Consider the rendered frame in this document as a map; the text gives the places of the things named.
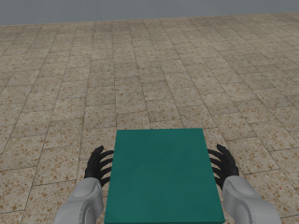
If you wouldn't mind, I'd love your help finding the right robot hand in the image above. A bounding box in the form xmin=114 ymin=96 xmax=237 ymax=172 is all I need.
xmin=207 ymin=144 xmax=239 ymax=190

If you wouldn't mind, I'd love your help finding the robot left forearm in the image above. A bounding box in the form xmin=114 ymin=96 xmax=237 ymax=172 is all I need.
xmin=53 ymin=177 xmax=105 ymax=224

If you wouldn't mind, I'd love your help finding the left robot hand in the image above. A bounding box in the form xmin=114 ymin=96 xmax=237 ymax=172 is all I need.
xmin=84 ymin=146 xmax=114 ymax=187

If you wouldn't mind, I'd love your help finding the robot right forearm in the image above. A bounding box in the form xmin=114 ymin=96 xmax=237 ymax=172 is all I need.
xmin=221 ymin=175 xmax=282 ymax=224

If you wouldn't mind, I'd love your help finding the carton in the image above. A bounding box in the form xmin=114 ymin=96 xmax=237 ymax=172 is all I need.
xmin=104 ymin=128 xmax=225 ymax=224

